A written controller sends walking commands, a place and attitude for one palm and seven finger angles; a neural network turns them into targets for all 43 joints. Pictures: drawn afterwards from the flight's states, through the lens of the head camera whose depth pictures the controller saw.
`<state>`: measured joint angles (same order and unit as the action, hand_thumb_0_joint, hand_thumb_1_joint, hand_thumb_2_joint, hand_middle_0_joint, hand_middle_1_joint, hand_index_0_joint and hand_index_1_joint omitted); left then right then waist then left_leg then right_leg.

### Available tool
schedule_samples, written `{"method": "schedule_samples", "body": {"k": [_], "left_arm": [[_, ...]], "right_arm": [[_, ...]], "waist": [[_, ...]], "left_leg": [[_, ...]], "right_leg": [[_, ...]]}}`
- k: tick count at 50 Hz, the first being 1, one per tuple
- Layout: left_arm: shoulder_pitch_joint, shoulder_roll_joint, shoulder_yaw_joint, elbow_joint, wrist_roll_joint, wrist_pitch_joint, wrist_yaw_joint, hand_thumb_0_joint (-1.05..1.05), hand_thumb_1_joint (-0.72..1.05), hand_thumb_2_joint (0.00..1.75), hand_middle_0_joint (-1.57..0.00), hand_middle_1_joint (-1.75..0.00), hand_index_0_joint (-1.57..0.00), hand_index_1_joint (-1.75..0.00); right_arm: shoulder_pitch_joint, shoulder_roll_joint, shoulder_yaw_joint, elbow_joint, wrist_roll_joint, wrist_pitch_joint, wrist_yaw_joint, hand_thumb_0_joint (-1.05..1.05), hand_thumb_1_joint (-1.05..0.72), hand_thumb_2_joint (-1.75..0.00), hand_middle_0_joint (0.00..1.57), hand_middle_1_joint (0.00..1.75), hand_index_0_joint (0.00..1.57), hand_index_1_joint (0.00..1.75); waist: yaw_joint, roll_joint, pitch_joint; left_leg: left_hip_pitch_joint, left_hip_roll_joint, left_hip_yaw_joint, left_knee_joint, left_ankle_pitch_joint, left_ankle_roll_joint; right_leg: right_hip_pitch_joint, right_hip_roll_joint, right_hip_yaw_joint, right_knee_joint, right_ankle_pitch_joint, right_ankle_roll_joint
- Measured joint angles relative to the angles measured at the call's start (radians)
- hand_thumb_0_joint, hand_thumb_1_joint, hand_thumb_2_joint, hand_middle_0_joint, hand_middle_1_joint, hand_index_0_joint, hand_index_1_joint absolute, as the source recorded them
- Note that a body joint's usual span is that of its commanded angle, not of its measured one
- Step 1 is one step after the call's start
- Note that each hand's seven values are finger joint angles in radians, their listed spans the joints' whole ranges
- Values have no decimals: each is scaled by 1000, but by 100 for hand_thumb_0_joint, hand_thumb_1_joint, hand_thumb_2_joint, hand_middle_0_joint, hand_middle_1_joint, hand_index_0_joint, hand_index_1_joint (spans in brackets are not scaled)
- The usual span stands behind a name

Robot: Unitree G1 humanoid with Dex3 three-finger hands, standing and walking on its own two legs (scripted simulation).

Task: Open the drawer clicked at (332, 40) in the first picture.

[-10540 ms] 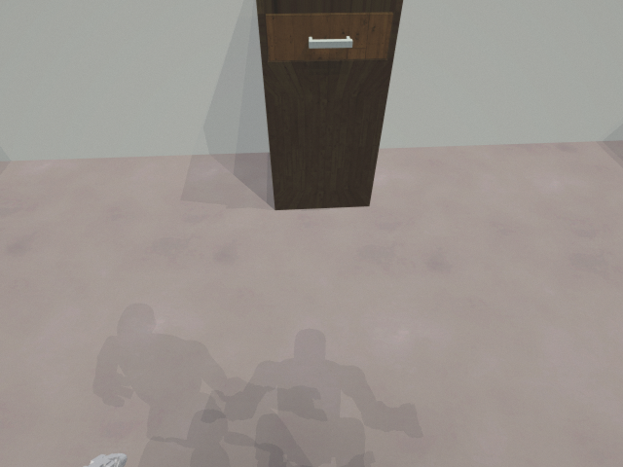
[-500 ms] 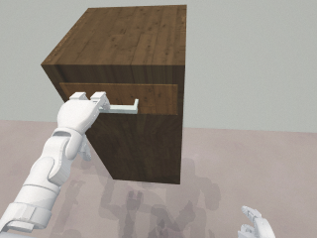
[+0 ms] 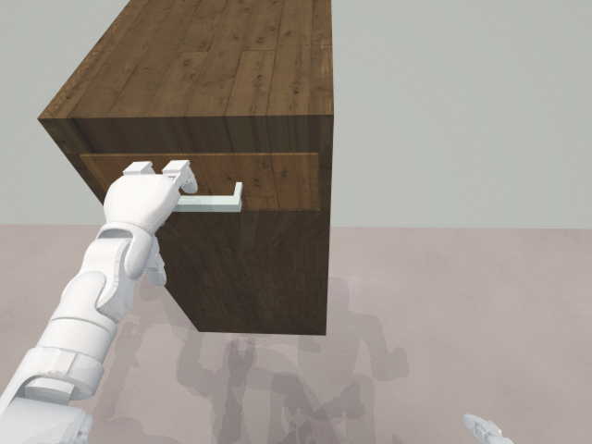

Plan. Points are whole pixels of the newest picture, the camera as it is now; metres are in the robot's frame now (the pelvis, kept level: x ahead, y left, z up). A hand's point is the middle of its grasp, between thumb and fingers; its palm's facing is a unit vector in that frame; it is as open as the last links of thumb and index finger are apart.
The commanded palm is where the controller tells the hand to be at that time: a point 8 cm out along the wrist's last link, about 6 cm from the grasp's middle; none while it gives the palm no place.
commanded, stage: move the hooked fingers above the handle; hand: left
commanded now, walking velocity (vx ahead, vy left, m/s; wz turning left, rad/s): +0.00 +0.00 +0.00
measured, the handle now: (202, 195) +0.50 +0.22 +0.00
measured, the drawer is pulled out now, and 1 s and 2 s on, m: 0.00 0.00 0.00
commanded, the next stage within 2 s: lower the fingers behind the handle in 1.30 s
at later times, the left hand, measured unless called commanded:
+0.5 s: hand (178, 202) +0.44 +0.23 +0.05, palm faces -0.04 -0.04 -1.00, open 13.8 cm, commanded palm +0.42 +0.23 +0.12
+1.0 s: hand (176, 202) +0.44 +0.23 +0.05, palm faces -0.03 -0.02 -1.00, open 13.8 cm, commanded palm +0.42 +0.23 +0.12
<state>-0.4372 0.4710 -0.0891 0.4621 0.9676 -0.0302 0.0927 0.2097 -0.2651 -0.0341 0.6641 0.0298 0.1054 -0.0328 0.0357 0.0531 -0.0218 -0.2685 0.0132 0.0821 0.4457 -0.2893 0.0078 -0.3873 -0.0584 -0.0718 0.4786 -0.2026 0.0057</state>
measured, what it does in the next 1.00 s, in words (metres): stands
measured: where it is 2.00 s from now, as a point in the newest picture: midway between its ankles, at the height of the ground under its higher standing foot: outside the picture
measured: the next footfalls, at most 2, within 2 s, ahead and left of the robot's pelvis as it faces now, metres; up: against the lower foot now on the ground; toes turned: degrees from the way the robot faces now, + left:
none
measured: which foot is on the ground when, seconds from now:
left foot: down 0.00-1.00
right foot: down 0.00-1.00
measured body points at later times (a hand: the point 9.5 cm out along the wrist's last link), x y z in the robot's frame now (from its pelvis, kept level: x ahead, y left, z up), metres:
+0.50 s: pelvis +0.01 +0.00 -0.01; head +0.07 -0.02 +0.44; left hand +0.43 +0.23 +0.11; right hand +0.10 -0.26 -0.14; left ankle -0.04 +0.11 -0.74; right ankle +0.02 -0.12 -0.74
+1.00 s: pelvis +0.00 +0.00 -0.01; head +0.07 -0.02 +0.44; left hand +0.44 +0.23 +0.11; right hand +0.07 -0.27 -0.15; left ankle -0.04 +0.11 -0.74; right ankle +0.02 -0.12 -0.74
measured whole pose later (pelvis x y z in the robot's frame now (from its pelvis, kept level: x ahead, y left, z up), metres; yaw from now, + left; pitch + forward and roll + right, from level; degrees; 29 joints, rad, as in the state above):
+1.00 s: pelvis +0.00 +0.00 -0.01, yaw -1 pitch +11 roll +0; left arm -0.65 0.48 -0.04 0.81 1.03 -0.10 0.20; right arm 0.29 -0.27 -0.06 0.69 0.01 0.13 -0.03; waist -0.03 0.04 -0.07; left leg -0.41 0.02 0.09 0.54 -0.33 0.01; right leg -0.52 -0.05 -0.06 0.55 -0.23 0.00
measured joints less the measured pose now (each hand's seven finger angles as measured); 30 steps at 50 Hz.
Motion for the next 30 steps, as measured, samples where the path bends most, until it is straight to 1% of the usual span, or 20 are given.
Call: {"method": "schedule_samples", "body": {"k": [8, 14, 20, 30], "left_arm": [[-51, 4, 15, 75, 13, -31, 12, 0, -49, 30, -32, -120, -32, -120], [-108, -1, 1, 151, 28, -38, 28, 0, -49, 30, -32, -120, -32, -120], [-154, -4, 8, 211, 41, -55, 51, 0, -49, 30, -32, -120, -32, -120], [-222, -6, 27, 324, 60, -54, 89, 0, -49, 30, -32, -120, -32, -120]], "right_arm": [[6, 3, -7, -5, -5, 1, 0, 0, -91, -89, 20, 30, 20, 30], [18, 1, -12, 1, -7, 5, 3, 0, -91, -89, 20, 30, 20, 30], [36, 5, -18, 10, -11, 11, 4, 0, -91, -89, 20, 30, 20, 30], [69, 6, -22, 26, -17, 24, 12, 0, -91, -89, 20, 30, 20, 30]], "waist": [[-9, -9, -16], [-16, -12, -23], [-30, -14, -33], [-56, -9, -45]], "left_leg": [[-38, 3, -2, 31, -19, 1], [-70, 1, -7, 57, -32, 2], [-99, 3, -5, 76, -42, 3], [-136, 6, 4, 96, -50, 4]], "right_leg": [[-34, 0, -1, 23, -15, 1], [-63, -3, -4, 44, -26, 2], [-90, -2, -2, 59, -32, 3], [-130, 1, 8, 76, -35, 3]]}}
